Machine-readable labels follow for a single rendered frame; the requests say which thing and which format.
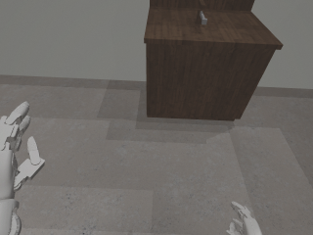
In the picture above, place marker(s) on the left robot forearm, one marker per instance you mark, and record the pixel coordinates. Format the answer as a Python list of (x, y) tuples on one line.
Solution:
[(10, 222)]

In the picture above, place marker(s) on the counter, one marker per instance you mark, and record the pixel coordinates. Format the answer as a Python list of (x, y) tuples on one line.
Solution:
[(204, 71)]

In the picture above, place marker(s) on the left robot hand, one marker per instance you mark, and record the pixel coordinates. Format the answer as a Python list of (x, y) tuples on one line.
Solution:
[(12, 129)]

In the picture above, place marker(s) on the right robot hand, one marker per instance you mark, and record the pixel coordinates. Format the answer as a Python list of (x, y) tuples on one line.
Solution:
[(249, 225)]

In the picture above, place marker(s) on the tap lever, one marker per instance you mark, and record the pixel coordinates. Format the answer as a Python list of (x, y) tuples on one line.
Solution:
[(203, 19)]

